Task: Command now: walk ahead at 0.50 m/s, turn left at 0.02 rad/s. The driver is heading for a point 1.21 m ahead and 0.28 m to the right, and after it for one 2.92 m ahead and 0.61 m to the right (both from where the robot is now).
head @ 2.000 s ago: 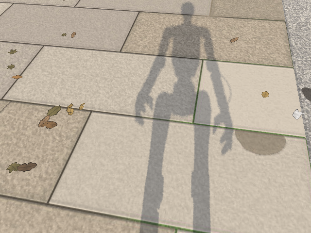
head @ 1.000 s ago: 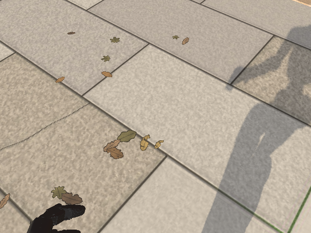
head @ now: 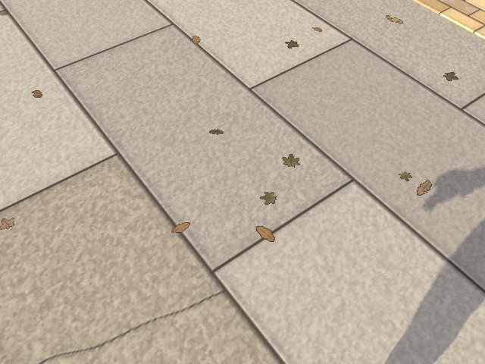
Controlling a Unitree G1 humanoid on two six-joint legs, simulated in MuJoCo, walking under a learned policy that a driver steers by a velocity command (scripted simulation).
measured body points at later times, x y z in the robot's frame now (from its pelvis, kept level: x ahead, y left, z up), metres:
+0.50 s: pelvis +0.27 -0.02 +0.01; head +0.30 -0.02 +0.46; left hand +0.21 +0.23 -0.13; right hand +0.45 -0.24 -0.11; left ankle +0.44 +0.11 -0.70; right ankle +0.16 -0.09 -0.73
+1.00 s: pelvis +0.53 +0.01 +0.01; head +0.55 +0.01 +0.46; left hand +0.73 +0.20 -0.12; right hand +0.44 -0.23 -0.13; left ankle +0.46 +0.09 -0.73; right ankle +0.65 -0.15 -0.68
